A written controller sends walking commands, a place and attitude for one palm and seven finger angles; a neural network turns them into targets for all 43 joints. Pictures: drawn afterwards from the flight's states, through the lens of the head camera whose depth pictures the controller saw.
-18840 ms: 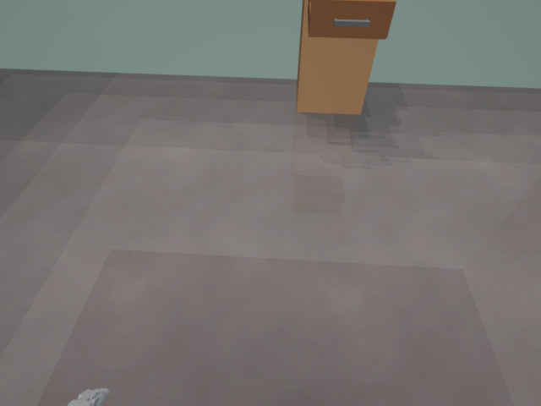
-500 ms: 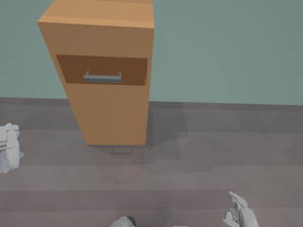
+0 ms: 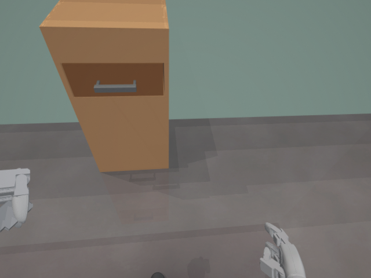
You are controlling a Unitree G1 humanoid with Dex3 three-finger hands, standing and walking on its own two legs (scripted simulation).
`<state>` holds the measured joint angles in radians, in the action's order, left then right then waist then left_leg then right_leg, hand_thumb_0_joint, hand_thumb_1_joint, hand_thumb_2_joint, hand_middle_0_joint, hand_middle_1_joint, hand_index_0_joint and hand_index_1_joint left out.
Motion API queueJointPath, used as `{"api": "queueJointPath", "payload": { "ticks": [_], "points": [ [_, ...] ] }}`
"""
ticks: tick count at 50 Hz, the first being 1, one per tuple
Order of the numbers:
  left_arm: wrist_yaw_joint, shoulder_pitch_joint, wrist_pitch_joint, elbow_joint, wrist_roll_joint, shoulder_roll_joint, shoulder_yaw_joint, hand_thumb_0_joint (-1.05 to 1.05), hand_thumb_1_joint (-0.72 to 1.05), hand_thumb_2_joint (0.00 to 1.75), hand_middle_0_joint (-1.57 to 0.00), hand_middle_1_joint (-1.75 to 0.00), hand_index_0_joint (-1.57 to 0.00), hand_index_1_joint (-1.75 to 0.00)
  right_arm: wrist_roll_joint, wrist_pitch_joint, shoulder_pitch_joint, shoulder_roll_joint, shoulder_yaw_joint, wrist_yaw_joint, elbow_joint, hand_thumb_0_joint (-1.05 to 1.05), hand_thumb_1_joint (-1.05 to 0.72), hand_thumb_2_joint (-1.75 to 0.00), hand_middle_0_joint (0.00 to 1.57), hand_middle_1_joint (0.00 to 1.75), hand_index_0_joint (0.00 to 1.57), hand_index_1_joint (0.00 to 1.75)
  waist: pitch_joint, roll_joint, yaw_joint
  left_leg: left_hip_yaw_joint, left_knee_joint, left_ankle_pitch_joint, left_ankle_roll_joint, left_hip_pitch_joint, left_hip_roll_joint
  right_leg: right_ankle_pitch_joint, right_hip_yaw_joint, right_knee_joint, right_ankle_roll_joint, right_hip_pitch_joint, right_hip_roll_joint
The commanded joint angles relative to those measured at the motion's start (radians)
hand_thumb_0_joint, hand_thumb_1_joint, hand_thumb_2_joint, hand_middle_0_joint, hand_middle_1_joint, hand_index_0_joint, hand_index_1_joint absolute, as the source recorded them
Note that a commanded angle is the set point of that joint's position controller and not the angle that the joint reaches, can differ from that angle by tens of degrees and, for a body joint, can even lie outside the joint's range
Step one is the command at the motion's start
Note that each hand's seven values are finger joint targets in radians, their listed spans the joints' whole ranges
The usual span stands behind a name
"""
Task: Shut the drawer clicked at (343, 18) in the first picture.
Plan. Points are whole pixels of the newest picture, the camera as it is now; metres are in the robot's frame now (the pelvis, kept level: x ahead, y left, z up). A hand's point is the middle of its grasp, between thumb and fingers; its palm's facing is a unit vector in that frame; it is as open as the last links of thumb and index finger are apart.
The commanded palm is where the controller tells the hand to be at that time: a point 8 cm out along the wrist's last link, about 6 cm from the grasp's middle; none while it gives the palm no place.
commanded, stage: stop stepping back and stand still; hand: left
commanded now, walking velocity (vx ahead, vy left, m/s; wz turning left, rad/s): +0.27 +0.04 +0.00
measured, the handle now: (116, 85) +0.84 +0.29 -0.09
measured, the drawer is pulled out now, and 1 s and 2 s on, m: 0.00 0.00 0.00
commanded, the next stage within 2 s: let the arm hang, fingers relaxed in 0.50 s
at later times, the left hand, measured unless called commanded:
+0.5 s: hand out of the picture +0.13 +0.25 +0.17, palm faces +0.41 -0.78 -0.47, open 3.2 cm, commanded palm +0.08 +0.29 +0.18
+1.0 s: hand out of the picture -0.05 +0.23 -0.18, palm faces +0.10 -0.97 -0.21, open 3.6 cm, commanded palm none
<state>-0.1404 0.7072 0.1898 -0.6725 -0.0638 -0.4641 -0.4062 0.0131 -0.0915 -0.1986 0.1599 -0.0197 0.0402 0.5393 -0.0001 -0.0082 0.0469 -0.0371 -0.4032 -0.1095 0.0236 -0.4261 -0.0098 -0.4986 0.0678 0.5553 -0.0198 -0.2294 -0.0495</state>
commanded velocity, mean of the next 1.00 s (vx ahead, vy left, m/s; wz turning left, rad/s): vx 0.07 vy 0.01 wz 0.00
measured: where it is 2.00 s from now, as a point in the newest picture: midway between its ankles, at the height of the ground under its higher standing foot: outside the picture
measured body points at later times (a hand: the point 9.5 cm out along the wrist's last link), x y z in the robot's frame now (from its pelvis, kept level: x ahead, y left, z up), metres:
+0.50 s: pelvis -0.04 +0.00 -0.01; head -0.05 +0.00 +0.44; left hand +0.10 +0.28 +0.20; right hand +0.09 -0.22 -0.11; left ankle -0.04 +0.12 -0.71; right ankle -0.03 -0.08 -0.74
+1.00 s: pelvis -0.04 +0.04 +0.00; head -0.02 +0.06 +0.45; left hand -0.05 +0.28 -0.16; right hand +0.04 -0.19 -0.14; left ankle -0.01 +0.13 -0.74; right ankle -0.03 -0.08 -0.74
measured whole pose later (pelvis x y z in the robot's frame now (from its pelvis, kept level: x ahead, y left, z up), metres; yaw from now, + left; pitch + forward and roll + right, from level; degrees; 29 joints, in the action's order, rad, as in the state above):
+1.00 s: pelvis -0.04 +0.04 +0.00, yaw +4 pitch +0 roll -1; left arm -0.02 0.30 -0.03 1.00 0.02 -0.22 -0.02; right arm 0.02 0.02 -0.22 0.16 0.00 0.02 0.99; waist -0.06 -0.03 -0.01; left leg -0.03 -0.49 -0.21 0.04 -0.27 0.01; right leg -0.23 0.09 0.44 0.00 -0.20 0.02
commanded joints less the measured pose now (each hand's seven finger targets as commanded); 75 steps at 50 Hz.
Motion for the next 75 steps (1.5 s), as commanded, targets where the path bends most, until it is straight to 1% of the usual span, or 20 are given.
{"api": "queueJointPath", "payload": {
  "ticks": [1,3,6,10,12,14,19,21,23,26,29,30,32,34,38,42,44,50,60,75],
  "points": [
    [-0.027,-0.051,0.028,-0.195,-0.006,-0.145,-0.134,0.00,0.90,0.90,-1.40,-1.60,-1.40,-1.60,0.005,0.013,0.075,0.162,0.074,0.028,-0.076,0.00,-0.90,-0.90,0.20,0.30,0.20,0.30,0.046,-0.176,-0.028,0.026,-0.560,-0.248,-0.056,0.057,0.034,-0.202,-0.407,-0.468,-0.175,-0.277,0.393],
    [-0.026,-0.175,0.013,-0.146,0.008,-0.108,-0.094,0.00,0.90,0.90,-1.40,-1.60,-1.40,-1.60,-0.005,0.011,0.052,0.165,0.071,0.028,-0.057,0.00,-0.90,-0.90,0.20,0.30,0.20,0.30,0.030,-0.159,-0.006,0.072,-0.736,-0.211,-0.051,-0.056,-0.001,-0.323,-0.373,-0.435,-0.163,-0.319,0.382],
    [-0.036,-0.199,0.023,0.005,0.027,-0.051,-0.031,0.00,0.90,0.90,-1.40,-1.60,-1.40,-1.60,-0.006,-0.019,0.076,0.163,0.063,0.057,-0.047,0.00,-0.90,-0.90,0.20,0.30,0.20,0.30,-0.030,-0.109,-0.016,0.003,-0.495,-0.230,-0.012,0.032,-0.037,-0.212,-0.207,-0.369,-0.105,-0.308,0.292],
    [-0.051,-0.254,0.050,-0.046,0.051,-0.047,-0.005,0.00,0.90,0.90,-1.40,-1.60,-1.40,-1.60,-0.001,-0.072,0.058,0.162,0.057,0.074,-0.042,0.00,-0.90,-0.90,0.20,0.30,0.20,0.30,-0.024,-0.048,-0.028,-0.058,-0.063,-0.307,0.023,0.185,-0.015,-0.197,-0.179,-0.257,-0.083,-0.186,0.236],
    [-0.052,-0.241,0.068,-0.138,0.048,-0.055,-0.024,0.00,0.90,0.90,-1.40,-1.60,-1.40,-1.60,-0.001,-0.084,0.035,0.193,0.065,0.069,-0.068,0.00,-0.90,-0.90,0.20,0.30,0.20,0.30,-0.021,0.201,-0.025,0.214,0.112,-0.391,0.100,0.231,-0.161,-0.031,-0.092,0.033,-0.014,-0.208,0.098],
    [-0.052,-0.180,0.076,-0.154,0.051,-0.098,-0.087,0.00,0.90,0.90,-1.40,-1.60,-1.40,-1.60,-0.001,-0.087,0.027,0.153,0.055,0.056,-0.055,0.00,-0.90,-0.90,0.20,0.30,0.20,0.30,0.008,0.294,-0.012,0.459,0.241,-0.560,0.172,0.117,-0.313,-0.001,-0.035,0.302,0.020,-0.208,0.048],
    [-0.046,-0.042,0.071,-0.122,0.049,-0.063,-0.089,0.00,0.90,0.90,-1.40,-1.60,-1.40,-1.60,-0.006,-0.087,0.043,0.158,0.058,0.031,-0.062,0.00,-0.90,-0.90,0.20,0.30,0.20,0.30,0.008,0.129,-0.039,0.116,-0.002,-0.423,0.057,-0.109,-0.145,0.129,-0.022,-0.088,0.008,0.162,0.052],
    [-0.043,-0.061,0.078,-0.067,0.044,-0.096,-0.115,0.00,0.90,0.90,-1.40,-1.60,-1.40,-1.60,-0.004,-0.064,0.032,0.152,0.070,0.026,-0.063,0.00,-0.90,-0.90,0.20,0.30,0.20,0.30,0.004,-0.142,-0.027,-0.004,-0.355,-0.355,-0.003,-0.185,-0.014,-0.012,-0.426,-0.303,-0.111,0.124,0.274],
    [-0.043,-0.114,0.080,-0.027,0.040,-0.056,-0.079,0.00,0.90,0.90,-1.40,-1.60,-1.40,-1.60,-0.016,-0.050,0.026,0.173,0.091,0.015,-0.050,0.00,-0.90,-0.90,0.20,0.30,0.20,0.30,0.000,-0.145,-0.020,0.046,-0.602,-0.332,-0.016,-0.196,-0.007,-0.038,-0.581,-0.388,-0.138,0.059,0.386],
    [-0.037,-0.118,0.098,-0.013,0.037,-0.054,-0.065,0.00,0.90,0.90,-1.40,-1.60,-1.40,-1.60,-0.013,-0.044,0.031,0.142,0.059,0.020,-0.038,0.00,-0.90,-0.90,0.20,0.30,0.20,0.30,0.012,-0.111,-0.018,0.039,-0.413,-0.243,-0.013,-0.049,-0.048,0.282,-0.293,-0.278,-0.142,0.011,0.318],
    [-0.042,-0.157,0.102,-0.068,0.036,-0.055,-0.048,0.00,0.90,0.90,-1.40,-1.60,-1.40,-1.60,-0.011,-0.058,0.068,0.137,0.051,0.037,-0.046,0.00,-0.90,-0.90,0.20,0.30,0.20,0.30,0.013,-0.097,-0.030,-0.019,-0.109,-0.122,0.002,0.201,-0.019,0.202,-0.173,-0.235,-0.074,-0.082,0.239],
    [0.102,-0.253,-0.099,0.735,0.135,0.119,0.287,0.00,0.90,0.90,-1.40,-1.60,-1.40,-1.60,0.005,-0.066,0.007,0.258,0.088,-0.082,0.192,0.00,-0.90,-0.90,0.20,0.30,0.20,0.30,-0.040,0.023,0.030,0.095,-0.230,0.140,0.017,0.188,-0.086,0.453,-0.049,0.012,-0.030,-0.252,0.249],
    [0.124,-0.208,-0.193,0.787,0.105,0.211,0.302,0.00,0.90,0.90,-1.32,-1.51,-1.32,-1.51,0.010,0.028,-0.018,0.203,0.074,-0.063,0.134,0.00,-0.90,-0.90,0.20,0.30,0.20,0.30,0.030,0.125,-0.039,0.236,-0.088,0.057,0.090,0.051,-0.194,0.124,-0.032,0.152,0.020,-0.153,0.108],
    [0.133,-0.281,-0.189,0.867,0.103,0.217,0.317,0.00,0.90,0.90,-1.24,-1.43,-1.24,-1.43,0.029,0.029,0.004,0.201,0.056,-0.040,0.110,0.00,-0.90,-0.90,0.20,0.30,0.20,0.30,0.068,-0.045,-0.053,0.304,-0.070,0.221,0.129,0.019,-0.206,0.209,-0.030,0.161,0.027,-0.062,0.091],
    [0.129,-0.364,-0.184,1.187,0.099,0.121,0.328,0.00,0.90,0.90,-1.08,-1.25,-1.08,-1.25,0.013,0.062,0.011,0.170,0.052,-0.030,0.188,0.00,-0.90,-0.90,0.20,0.30,0.20,0.30,0.090,-0.216,-0.051,0.067,-0.175,0.071,0.009,0.122,-0.034,0.588,-0.151,-0.083,-0.041,0.036,0.224],
    [0.123,-0.424,-0.185,1.434,0.081,0.137,0.364,0.00,0.90,0.90,-0.92,-1.08,-0.92,-1.08,0.012,0.080,0.002,0.134,0.032,-0.030,0.309,0.00,-0.90,-0.90,0.20,0.30,0.20,0.30,0.032,0.144,-0.040,0.105,-0.026,0.069,0.012,0.195,-0.073,0.369,-0.104,-0.114,-0.018,-0.003,0.159],
    [0.115,-0.388,-0.187,1.514,0.080,0.163,0.358,0.00,0.90,0.90,-0.84,-0.99,-0.84,-0.99,0.012,0.084,-0.006,0.124,0.037,-0.023,0.341,0.00,-0.90,-0.90,0.20,0.30,0.20,0.30,0.042,0.201,-0.057,0.129,0.020,0.021,0.025,0.168,-0.093,0.319,-0.077,-0.149,-0.009,0.064,0.141],
    [0.119,-0.382,-0.187,1.676,0.080,0.178,0.381,0.00,0.90,0.90,-0.60,-0.73,-0.60,-0.73,0.005,0.090,-0.071,0.120,0.046,-0.014,0.434,0.00,-0.90,-0.90,0.20,0.30,0.20,0.30,-0.001,0.062,-0.045,0.137,0.081,-0.095,0.025,0.209,-0.100,0.278,-0.063,-0.214,-0.014,0.047,0.147],
    [0.109,-0.327,-0.189,1.806,0.079,0.206,0.395,0.00,0.90,0.90,-0.20,-0.30,-0.20,-0.30,0.001,0.090,-0.151,0.101,0.039,-0.007,0.544,0.00,-0.90,-0.90,0.20,0.30,0.20,0.30,-0.074,0.017,-0.046,0.136,0.137,-0.165,0.026,0.207,-0.100,0.246,-0.063,-0.220,-0.012,0.022,0.151],
    [0.095,-0.303,-0.184,1.822,0.077,0.264,0.389,0.00,0.90,0.90,-0.20,-0.30,-0.20,-0.30,0.003,0.086,-0.230,0.018,0.042,-0.003,0.597,0.00,-0.90,-0.90,0.20,0.30,0.20,0.30,-0.115,0.004,-0.047,0.100,0.107,-0.142,0.024,0.185,-0.079,0.252,-0.071,-0.209,-0.016,-0.001,0.147]
  ]
}}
